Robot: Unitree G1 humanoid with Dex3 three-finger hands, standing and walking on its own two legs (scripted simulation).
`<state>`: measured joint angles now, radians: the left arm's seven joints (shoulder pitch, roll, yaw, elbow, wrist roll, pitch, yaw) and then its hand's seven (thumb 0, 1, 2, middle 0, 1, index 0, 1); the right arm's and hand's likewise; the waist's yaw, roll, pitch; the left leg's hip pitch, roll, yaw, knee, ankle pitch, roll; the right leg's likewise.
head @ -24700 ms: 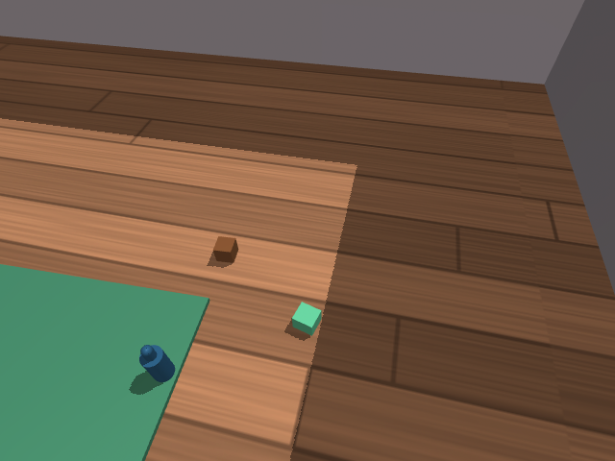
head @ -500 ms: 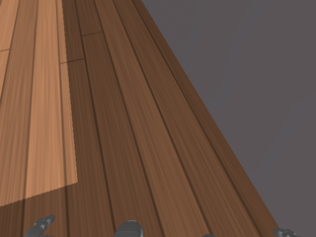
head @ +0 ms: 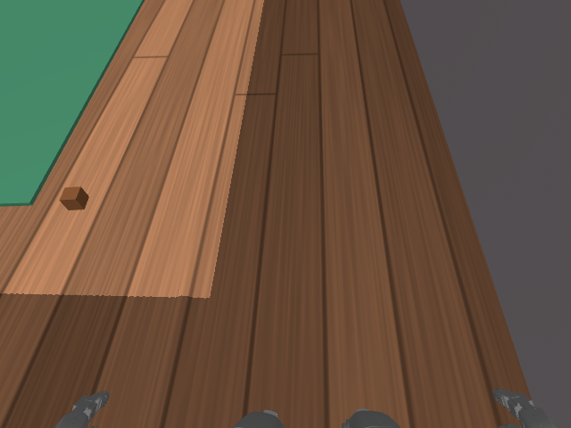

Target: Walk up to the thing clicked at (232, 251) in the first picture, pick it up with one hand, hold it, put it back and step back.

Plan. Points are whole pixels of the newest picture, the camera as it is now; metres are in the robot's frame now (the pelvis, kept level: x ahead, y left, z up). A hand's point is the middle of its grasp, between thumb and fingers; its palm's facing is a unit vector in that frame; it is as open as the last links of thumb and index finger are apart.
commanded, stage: walk up
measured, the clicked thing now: (74, 198) +1.10 +1.01 -0.71
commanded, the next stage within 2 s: stand in 1.82 s
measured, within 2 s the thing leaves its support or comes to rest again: neither
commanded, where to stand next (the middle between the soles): +0.07 +0.04 m, yaw +32 degrees
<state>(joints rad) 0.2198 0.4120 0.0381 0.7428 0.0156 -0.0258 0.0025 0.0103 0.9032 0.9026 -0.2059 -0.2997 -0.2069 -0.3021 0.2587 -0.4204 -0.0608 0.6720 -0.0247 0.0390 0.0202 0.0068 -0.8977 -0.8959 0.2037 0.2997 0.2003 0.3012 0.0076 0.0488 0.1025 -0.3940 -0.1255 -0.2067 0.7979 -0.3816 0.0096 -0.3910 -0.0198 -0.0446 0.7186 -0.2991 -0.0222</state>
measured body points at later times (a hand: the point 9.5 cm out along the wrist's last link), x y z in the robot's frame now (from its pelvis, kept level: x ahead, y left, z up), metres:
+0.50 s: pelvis +0.00 +0.03 +0.00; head +0.02 +0.08 +0.45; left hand -0.04 +0.36 -0.13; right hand +0.19 -0.25 -0.07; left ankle +0.00 +0.15 -0.71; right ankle +0.05 -0.11 -0.66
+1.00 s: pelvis +0.00 -0.01 +0.01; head +0.04 -0.02 +0.46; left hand -0.12 +0.29 -0.09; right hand +0.25 -0.24 -0.11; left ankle -0.04 +0.12 -0.68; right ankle +0.06 -0.13 -0.71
